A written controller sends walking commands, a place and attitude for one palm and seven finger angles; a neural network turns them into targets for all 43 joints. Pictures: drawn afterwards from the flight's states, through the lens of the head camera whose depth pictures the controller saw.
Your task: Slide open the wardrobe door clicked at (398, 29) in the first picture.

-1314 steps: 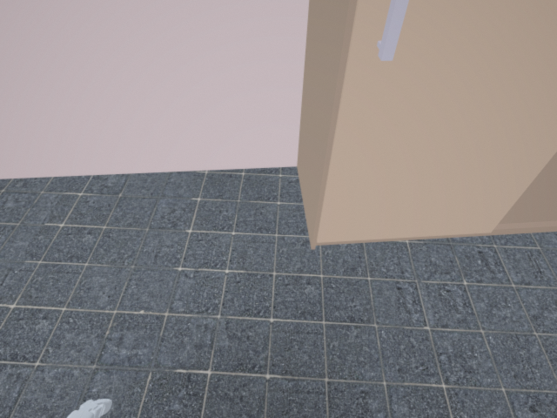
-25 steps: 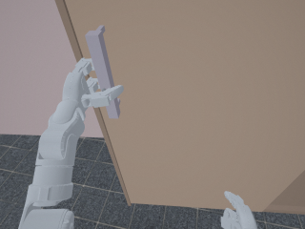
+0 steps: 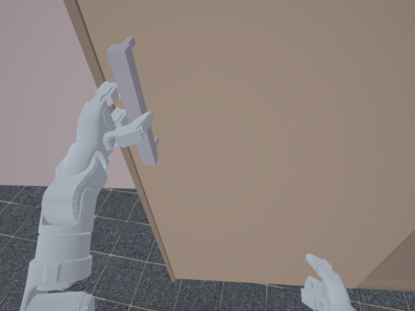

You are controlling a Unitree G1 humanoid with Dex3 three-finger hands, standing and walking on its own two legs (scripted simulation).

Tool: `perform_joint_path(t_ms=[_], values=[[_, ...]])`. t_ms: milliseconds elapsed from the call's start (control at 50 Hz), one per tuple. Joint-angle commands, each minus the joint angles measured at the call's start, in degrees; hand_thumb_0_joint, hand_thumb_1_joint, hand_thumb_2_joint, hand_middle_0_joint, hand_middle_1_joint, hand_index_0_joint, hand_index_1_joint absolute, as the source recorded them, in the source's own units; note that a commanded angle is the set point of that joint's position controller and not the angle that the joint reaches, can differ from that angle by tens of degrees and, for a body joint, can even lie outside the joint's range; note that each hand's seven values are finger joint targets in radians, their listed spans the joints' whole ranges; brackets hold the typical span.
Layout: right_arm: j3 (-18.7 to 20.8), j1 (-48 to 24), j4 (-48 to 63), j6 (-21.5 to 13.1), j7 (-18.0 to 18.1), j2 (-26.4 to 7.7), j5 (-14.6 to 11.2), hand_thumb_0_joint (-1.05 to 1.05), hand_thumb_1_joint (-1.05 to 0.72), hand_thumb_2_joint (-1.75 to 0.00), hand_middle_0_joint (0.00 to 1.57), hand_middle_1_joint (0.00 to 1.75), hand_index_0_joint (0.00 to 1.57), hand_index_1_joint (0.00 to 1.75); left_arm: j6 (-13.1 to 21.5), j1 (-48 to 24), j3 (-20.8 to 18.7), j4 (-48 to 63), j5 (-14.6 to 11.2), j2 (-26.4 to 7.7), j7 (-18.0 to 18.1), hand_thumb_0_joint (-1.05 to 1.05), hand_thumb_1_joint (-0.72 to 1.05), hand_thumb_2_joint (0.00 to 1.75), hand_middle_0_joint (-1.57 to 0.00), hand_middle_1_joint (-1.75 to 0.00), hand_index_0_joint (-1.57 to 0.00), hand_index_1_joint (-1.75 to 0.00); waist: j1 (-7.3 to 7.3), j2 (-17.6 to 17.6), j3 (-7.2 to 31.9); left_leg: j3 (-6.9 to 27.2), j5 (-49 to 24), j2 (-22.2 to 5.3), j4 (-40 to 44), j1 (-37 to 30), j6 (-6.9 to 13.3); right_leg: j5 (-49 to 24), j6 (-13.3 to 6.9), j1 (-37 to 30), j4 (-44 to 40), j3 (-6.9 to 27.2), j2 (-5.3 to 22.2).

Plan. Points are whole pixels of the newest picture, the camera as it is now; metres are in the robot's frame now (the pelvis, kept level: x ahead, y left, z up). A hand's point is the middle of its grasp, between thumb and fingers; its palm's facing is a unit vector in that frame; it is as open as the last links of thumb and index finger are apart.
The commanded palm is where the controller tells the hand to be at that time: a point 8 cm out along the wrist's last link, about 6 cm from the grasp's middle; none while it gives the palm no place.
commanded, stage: grip the handle and tug to test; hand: left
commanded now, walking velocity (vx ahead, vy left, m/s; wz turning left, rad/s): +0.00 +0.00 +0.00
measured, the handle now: (141, 106) +0.41 +0.15 +0.23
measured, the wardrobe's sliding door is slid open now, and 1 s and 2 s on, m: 0.00 0.00 0.04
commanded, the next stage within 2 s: tug the door sideways, standing still in 0.44 s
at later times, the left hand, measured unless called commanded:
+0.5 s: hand (137, 130) +0.34 +0.14 +0.22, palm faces +0.05 -1.00 -0.06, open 8.1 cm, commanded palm +0.29 +0.19 +0.24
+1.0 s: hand (140, 127) +0.35 +0.14 +0.23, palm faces +0.10 -0.99 -0.04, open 8.0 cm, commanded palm +0.32 +0.13 +0.24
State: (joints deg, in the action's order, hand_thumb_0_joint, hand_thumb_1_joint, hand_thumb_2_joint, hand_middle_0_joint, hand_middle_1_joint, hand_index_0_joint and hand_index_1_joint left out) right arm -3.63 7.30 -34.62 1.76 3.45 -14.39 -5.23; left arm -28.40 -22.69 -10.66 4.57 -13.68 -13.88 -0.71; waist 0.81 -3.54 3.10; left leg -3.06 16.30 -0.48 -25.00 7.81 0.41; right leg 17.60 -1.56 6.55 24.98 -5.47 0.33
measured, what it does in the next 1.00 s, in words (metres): stands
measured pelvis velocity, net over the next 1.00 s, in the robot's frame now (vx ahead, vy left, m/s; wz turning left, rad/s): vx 0.04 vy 0.01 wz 0.07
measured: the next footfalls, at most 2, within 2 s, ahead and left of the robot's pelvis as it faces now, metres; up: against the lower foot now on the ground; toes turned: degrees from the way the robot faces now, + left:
right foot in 1.46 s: +0.12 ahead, -0.14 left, +0.00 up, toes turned -4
left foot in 1.68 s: +0.07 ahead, +0.04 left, +0.00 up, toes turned +6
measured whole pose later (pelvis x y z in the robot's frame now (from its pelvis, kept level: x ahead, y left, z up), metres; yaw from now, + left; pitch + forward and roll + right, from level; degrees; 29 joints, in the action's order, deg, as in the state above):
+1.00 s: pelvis +0.04 +0.01 +0.00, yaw +4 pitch +2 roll -1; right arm -2.8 5.0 -33.4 -0.4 1.0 -12.6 -3.5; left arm -32.2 -16.6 -2.3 21.4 -7.8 -5.0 3.9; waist 3.9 -5.0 4.1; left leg 3.9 20.3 1.3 -28.8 9.7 1.0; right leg 19.4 -0.5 8.2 30.6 -6.7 0.9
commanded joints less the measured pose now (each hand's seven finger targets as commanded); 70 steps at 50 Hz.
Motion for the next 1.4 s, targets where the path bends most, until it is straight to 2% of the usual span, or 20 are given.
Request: perform_joint_path(t_ms=[0,100,140,300,320,400,420,500,640,840,1020,1040,1060,1080,1100,1120,1160,1200,1300,1380], values=[[2.5,-9.5,10.2,-3.3,0.4,-5.7,0.2,0.00,-0.90,-0.90,0.20,0.30,0.20,0.30,4.3,-18.5,-2.1,15.0,-0.9,-8.6,-1.3,0.00,0.90,0.90,-0.45,-1.40,-0.45,-1.40,0.34,2.7,15.6,3.1,-28.4,-0.2,-1.1,-8.3,1.7,-33.4,0.5,-2.6,-0.1,2.1,0.9],[2.5,-9.9,11.1,-2.9,0.1,-5.9,0.2,0.00,-0.90,-0.90,0.20,0.30,0.20,0.30,4.1,-12.1,-5.6,17.0,-1.2,-11.5,-1.7,0.00,0.90,0.90,-0.45,-1.40,-0.45,-1.40,1.40,4.8,15.7,2.8,-27.9,-0.2,-0.9,-6.4,1.9,-35.0,0.7,-4.5,0.2,2.4,1.1],[2.3,-10.3,11.8,-3.1,-0.1,-5.3,0.0,0.00,-0.90,-0.90,0.20,0.30,0.20,0.30,4.1,-11.8,-1.9,19.7,-1.2,-7.5,-2.2,0.00,0.90,0.90,-0.45,-1.40,-0.45,-1.40,0.89,3.6,15.7,2.8,-29.1,-0.4,-1.0,-7.2,1.8,-34.8,0.7,-3.5,0.7,1.9,1.1],[2.9,-9.7,13.0,-3.5,-0.8,-5.7,0.3,0.00,-0.90,-0.90,0.20,0.30,0.20,0.30,3.2,-0.7,-5.6,28.0,-1.5,-10.4,-2.3,0.00,0.90,0.90,-0.45,-1.40,-0.45,-1.40,2.36,3.5,18.0,2.7,-34.5,-0.7,-2.3,-7.0,1.7,-40.1,0.8,-5.4,2.4,2.0,1.2],[2.7,-9.8,13.5,-3.7,-1.1,-5.2,0.2,0.00,-0.90,-0.90,0.20,0.30,0.20,0.30,3.1,-0.1,-3.1,30.3,-1.5,-7.5,-2.6,0.00,0.90,0.90,-0.45,-1.40,-0.45,-1.40,2.08,2.0,18.4,2.6,-35.8,-0.7,-2.3,-7.4,1.7,-40.2,0.9,-4.7,2.7,1.7,1.3],[3.1,-9.5,13.7,-4.0,-1.6,-5.5,0.4,0.00,-0.90,-0.90,0.20,0.30,0.20,0.30,2.7,8.0,-6.4,35.4,-2.1,-10.4,-2.4,0.00,0.90,0.90,-0.45,-1.40,-0.45,-1.40,2.78,3.5,18.2,2.7,-38.6,-1.2,-3.4,-6.9,1.4,-42.7,1.2,-5.0,3.4,1.7,1.2],[2.7,-9.9,14.2,-4.3,-1.8,-5.0,0.4,0.00,-0.90,-0.90,0.20,0.30,0.20,0.30,2.6,6.7,-3.1,37.3,-2.1,-7.0,-2.8,0.00,0.90,0.90,-0.45,-1.40,-0.45,-1.40,2.27,3.1,18.2,2.7,-37.8,-0.9,-3.3,-6.5,1.6,-42.3,1.3,-4.2,3.5,1.4,1.3],[3.0,-9.7,13.3,-5.0,-1.4,-5.6,0.5,0.00,-0.90,-0.90,0.20,0.30,0.20,0.30,1.9,8.5,-6.9,38.7,-2.7,-10.5,-2.2,0.00,0.90,0.90,-0.45,-1.40,-0.45,-1.40,2.35,2.8,17.0,3.1,-35.7,-0.9,-3.8,-6.0,1.2,-40.2,1.2,-3.5,3.4,1.7,1.0],[2.9,-9.0,10.9,-6.9,-0.4,-5.1,0.6,0.00,-0.90,-0.90,0.20,0.30,0.20,0.30,-0.8,-6.3,1.7,33.0,-1.9,-2.8,-0.7,0.00,0.90,0.90,-0.45,-1.40,-0.45,-1.40,-0.67,2.0,15.0,4.0,-37.4,-0.4,-5.5,-8.2,1.2,-39.4,1.5,0.9,3.4,0.8,0.9],[3.0,-9.9,10.7,-5.9,-1.4,-3.5,1.5,0.00,-0.90,-0.90,0.20,0.30,0.20,0.30,0.4,-14.0,15.1,33.8,1.7,6.5,-0.5,0.00,0.90,0.90,-0.45,-1.40,-0.45,-1.40,-1.81,2.4,16.9,6.3,-41.2,-0.5,-6.4,-10.7,1.7,-37.6,0.8,1.9,5.3,0.3,1.0],[2.8,-9.6,9.6,-3.8,-2.7,-2.4,2.2,0.00,-0.90,-0.90,0.20,0.30,0.20,0.30,2.6,-22.8,21.6,25.4,4.3,11.8,0.2,0.00,0.90,0.90,-0.45,-1.40,-0.45,-1.40,-2.97,1.7,16.0,8.4,-42.6,-1.2,-6.4,-11.9,0.9,-31.2,0.0,5.2,5.7,0.4,0.6],[3.3,-5.3,10.6,-2.5,-1.2,-4.8,4.0,0.00,-0.90,-0.90,0.20,0.30,0.20,0.30,16.3,-27.3,1.8,30.1,7.2,-12.7,4.6,0.00,0.90,0.90,-0.45,-1.40,-0.45,-1.40,-1.83,6.9,8.8,8.2,-38.1,-5.0,-4.1,-9.6,3.5,-24.7,2.3,6.8,4.7,3.5,1.6],[3.5,-5.8,9.1,-1.8,-1.0,-3.0,4.6,0.00,-0.90,-0.90,0.20,0.30,0.20,0.30,20.8,-18.5,11.3,21.3,7.5,-0.3,4.3,0.00,0.90,0.90,-0.45,-1.40,-0.45,-1.40,-2.16,8.7,8.6,9.5,-36.4,-5.5,-4.3,-11.2,4.4,-24.8,2.3,7.9,6.8,3.2,1.1],[3.3,-5.2,9.3,-1.2,-1.1,-2.9,4.7,0.00,-0.90,-0.90,0.20,0.30,0.20,0.30,23.7,-16.7,13.3,21.3,7.5,1.8,3.9,0.00,0.90,0.90,-0.45,-1.40,-0.45,-1.40,-2.68,5.3,10.9,11.0,-41.6,-8.1,-3.2,-15.6,5.3,-20.2,3.0,11.1,10.8,3.1,0.2],[3.8,-5.1,9.2,-0.9,-1.0,-3.4,4.9,0.00,-0.90,-0.90,0.20,0.30,0.20,0.30,26.1,-19.2,11.5,23.2,7.3,-0.8,4.2,0.00,0.90,0.90,-0.45,-1.40,-0.45,-1.40,-2.85,-0.9,12.0,13.7,-48.9,-11.4,-1.9,-20.5,6.7,-9.3,3.1,16.6,16.9,3.5,-0.6],[3.8,-5.6,9.3,-0.5,-1.5,-2.7,5.5,0.00,-0.90,-0.90,0.20,0.30,0.20,0.30,27.8,-20.9,12.2,22.9,7.4,0.3,4.4,0.00,0.90,0.90,-0.45,-1.40,-0.45,-1.40,-3.05,-5.5,12.6,16.7,-54.7,-14.3,-0.8,-23.9,8.5,4.6,2.7,21.7,22.1,4.4,-1.4],[4.4,-7.2,9.4,0.3,-2.2,-2.8,5.5,0.00,-0.90,-0.90,0.20,0.30,0.20,0.30,30.0,-23.4,10.2,23.6,8.1,-1.7,5.2,0.00,0.90,0.90,-0.45,-1.40,-0.45,-1.40,-2.41,-8.0,12.0,17.4,-48.7,-17.0,-0.4,-24.8,10.8,10.9,1.7,25.8,27.7,5.2,-0.8],[4.7,-7.1,9.6,0.5,-2.0,-3.0,4.9,0.00,-0.90,-0.90,0.20,0.30,0.20,0.30,31.8,-24.5,7.1,23.9,8.1,-5.4,5.9,0.00,0.90,0.90,-0.45,-1.40,-0.45,-1.40,-2.56,-5.9,11.6,18.4,-42.9,-18.2,-0.7,-24.1,12.1,10.9,1.1,26.5,27.1,4.8,-0.3],[5.0,-7.2,9.0,-1.3,-1.2,-3.4,3.9,0.00,-0.90,-0.90,0.20,0.30,0.20,0.30,34.8,-27.3,6.9,19.4,8.7,-6.5,5.5,0.00,0.90,0.90,-0.45,-1.40,-0.45,-1.40,-2.82,-7.6,8.6,13.4,-29.1,-18.5,2.1,-11.4,10.9,4.2,1.1,17.1,21.6,3.3,0.7],[5.5,-7.7,9.4,-3.4,-1.2,-3.2,2.8,0.00,-0.90,-0.90,0.20,0.30,0.20,0.30,36.7,-27.5,11.3,19.1,8.8,-1.0,4.5,0.00,0.90,0.90,-0.45,-1.40,-0.45,-1.40,-1.54,-7.4,8.4,5.9,-28.6,-16.0,-6.0,-4.3,7.2,-3.4,0.6,1.7,8.9,0.3,-1.5]])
